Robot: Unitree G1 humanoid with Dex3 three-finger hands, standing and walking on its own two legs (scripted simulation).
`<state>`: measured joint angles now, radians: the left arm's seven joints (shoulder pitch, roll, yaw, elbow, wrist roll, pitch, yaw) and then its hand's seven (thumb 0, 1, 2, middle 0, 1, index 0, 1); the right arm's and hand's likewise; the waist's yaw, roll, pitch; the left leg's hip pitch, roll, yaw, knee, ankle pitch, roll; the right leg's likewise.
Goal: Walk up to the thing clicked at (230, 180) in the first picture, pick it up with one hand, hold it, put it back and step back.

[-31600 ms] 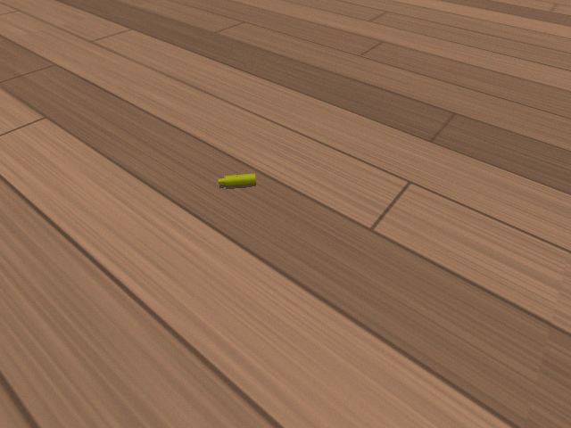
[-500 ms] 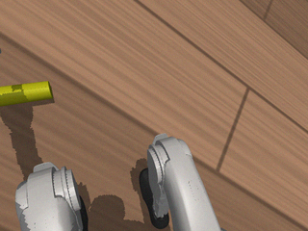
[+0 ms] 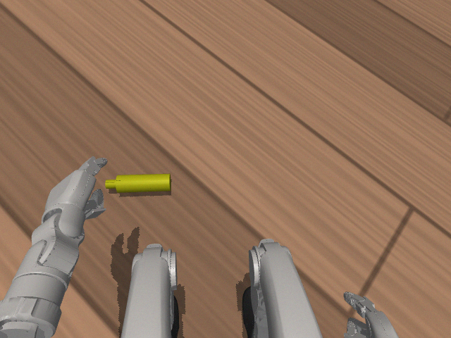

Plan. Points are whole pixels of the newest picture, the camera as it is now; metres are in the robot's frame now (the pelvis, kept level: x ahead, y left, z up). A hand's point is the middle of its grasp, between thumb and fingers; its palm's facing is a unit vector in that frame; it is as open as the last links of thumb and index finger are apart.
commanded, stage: home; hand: left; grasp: from above
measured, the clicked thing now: (138, 183) +0.55 +0.24 -0.44
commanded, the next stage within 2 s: none
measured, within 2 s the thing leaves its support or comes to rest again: neither
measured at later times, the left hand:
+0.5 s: hand (54, 257) +0.27 +0.19 +0.10, palm faces +0.08 -0.96 -0.27, open 7.4 cm
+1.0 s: hand out of the picture +0.23 +0.19 +0.20, palm faces +0.14 -0.97 -0.20, open 7.4 cm
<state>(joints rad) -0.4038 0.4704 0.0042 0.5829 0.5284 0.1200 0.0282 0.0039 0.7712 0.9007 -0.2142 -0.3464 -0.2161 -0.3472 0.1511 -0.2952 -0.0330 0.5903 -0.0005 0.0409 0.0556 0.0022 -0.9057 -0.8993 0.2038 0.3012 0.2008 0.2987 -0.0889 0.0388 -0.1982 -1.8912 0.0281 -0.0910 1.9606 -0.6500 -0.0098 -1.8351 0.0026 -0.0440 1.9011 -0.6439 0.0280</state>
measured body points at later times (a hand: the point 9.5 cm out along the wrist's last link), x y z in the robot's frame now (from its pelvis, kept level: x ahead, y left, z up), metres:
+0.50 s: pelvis +0.04 +0.00 +0.18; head +0.12 +0.02 +0.62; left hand +0.26 +0.24 +0.12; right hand +0.22 -0.23 +0.09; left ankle +0.08 +0.12 -0.44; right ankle +0.09 -0.13 -0.44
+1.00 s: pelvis +0.08 +0.00 +0.24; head +0.10 +0.01 +0.69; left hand +0.22 +0.24 +0.21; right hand +0.28 -0.23 +0.19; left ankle +0.08 +0.12 -0.44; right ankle +0.09 -0.13 -0.44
